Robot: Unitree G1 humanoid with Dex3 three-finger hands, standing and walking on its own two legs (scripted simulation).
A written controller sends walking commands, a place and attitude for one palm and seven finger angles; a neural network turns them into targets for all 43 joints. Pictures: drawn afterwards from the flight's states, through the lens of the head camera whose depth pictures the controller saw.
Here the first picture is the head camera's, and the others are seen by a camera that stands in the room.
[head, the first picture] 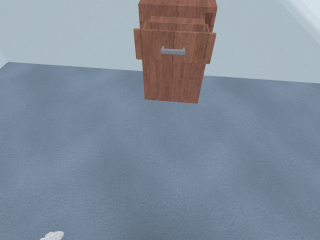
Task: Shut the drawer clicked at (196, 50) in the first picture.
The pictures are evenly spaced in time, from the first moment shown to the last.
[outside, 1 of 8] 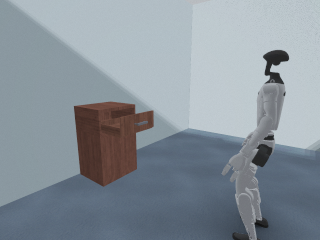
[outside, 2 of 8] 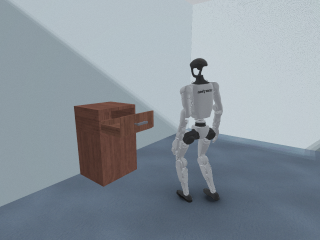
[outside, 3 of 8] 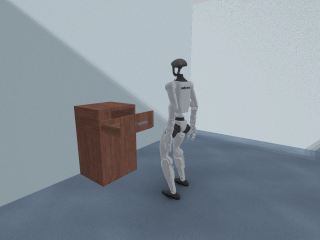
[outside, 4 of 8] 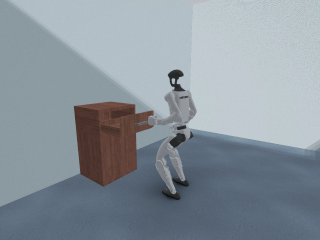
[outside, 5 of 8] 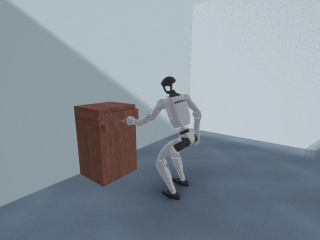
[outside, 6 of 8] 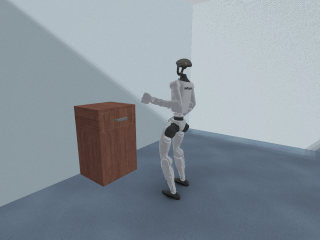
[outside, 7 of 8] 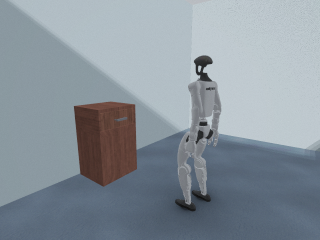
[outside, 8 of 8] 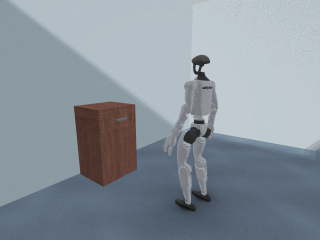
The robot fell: no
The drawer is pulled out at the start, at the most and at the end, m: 0.30 0.30 0.00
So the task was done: yes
